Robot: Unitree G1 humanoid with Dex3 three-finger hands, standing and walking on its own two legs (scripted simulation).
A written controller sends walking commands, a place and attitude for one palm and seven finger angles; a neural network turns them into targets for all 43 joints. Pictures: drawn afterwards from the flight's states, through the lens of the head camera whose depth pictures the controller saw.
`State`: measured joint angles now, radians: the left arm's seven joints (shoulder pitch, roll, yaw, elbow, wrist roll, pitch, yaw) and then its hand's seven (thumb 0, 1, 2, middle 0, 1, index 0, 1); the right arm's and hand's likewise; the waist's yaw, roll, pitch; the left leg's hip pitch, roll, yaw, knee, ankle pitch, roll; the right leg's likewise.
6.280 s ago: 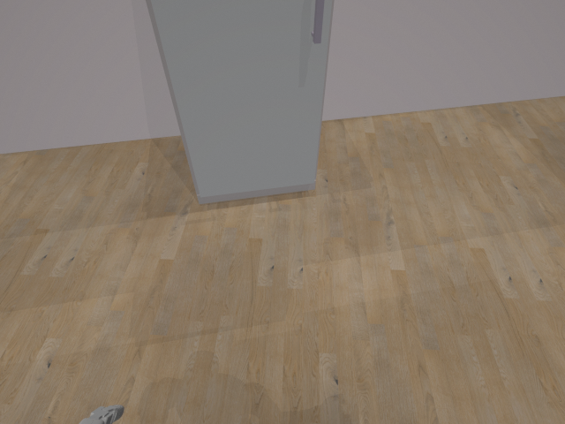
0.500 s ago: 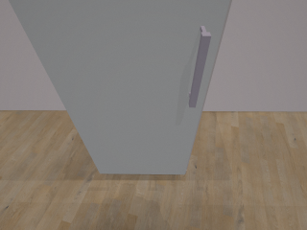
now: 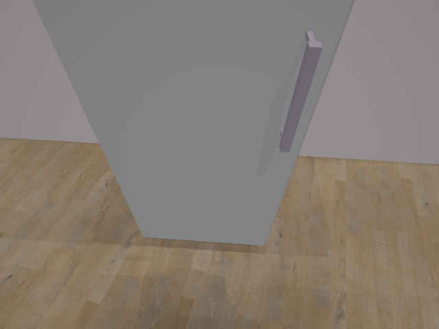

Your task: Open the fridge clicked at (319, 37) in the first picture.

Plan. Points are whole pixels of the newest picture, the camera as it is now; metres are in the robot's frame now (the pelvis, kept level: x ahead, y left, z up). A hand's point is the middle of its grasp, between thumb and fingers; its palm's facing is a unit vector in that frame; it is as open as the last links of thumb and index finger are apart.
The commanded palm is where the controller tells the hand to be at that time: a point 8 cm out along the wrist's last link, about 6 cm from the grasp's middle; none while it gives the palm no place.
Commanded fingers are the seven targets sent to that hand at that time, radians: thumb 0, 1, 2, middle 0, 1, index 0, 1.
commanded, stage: look again from close up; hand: right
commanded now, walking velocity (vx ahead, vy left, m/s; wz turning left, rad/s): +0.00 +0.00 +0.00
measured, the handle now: (295, 99) +0.53 -0.11 +0.14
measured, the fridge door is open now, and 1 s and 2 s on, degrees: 0 0 0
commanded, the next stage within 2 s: none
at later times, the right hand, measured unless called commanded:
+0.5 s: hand out of the picture -0.03 -0.16 -0.17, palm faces +0.03 +0.98 -0.21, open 7.4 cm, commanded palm none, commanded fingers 0.00 -0.90 -0.90 0.20 0.30 0.20 0.30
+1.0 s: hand out of the picture -0.03 -0.15 -0.17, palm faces +0.04 +0.98 -0.19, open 7.4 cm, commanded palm none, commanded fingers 0.00 -0.90 -0.90 0.20 0.30 0.20 0.30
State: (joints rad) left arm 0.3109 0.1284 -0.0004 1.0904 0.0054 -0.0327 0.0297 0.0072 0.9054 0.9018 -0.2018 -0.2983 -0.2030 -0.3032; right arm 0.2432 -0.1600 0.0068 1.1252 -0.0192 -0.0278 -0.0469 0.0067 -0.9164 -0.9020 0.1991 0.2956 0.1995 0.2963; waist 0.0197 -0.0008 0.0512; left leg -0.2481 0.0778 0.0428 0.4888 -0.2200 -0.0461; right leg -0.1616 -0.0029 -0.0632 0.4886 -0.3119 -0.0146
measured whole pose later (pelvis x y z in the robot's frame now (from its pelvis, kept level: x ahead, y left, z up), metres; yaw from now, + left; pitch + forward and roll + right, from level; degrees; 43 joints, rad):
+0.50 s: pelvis -0.03 +0.02 +0.00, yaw +0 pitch -3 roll -1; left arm 0.32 0.19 0.01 1.06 0.01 -0.01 0.02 0.01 0.91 0.90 -0.20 -0.30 -0.20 -0.30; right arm 0.31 -0.19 0.00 1.07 -0.02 0.00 -0.02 0.01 -0.91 -0.90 0.20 0.30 0.20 0.30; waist 0.00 0.01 0.01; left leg -0.26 0.06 0.06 0.48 -0.18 -0.02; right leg -0.17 -0.02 -0.05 0.47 -0.26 0.01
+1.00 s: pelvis -0.04 +0.02 +0.00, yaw -1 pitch -2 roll -1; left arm 0.33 0.14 0.00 1.10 0.01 -0.01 0.02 0.01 0.91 0.90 -0.20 -0.30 -0.20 -0.30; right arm 0.29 -0.17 0.00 1.08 -0.02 0.00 -0.02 0.01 -0.91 -0.90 0.20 0.30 0.20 0.30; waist 0.00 0.02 0.03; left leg -0.26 0.06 0.07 0.46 -0.16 -0.01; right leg -0.18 -0.02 -0.04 0.45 -0.24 0.01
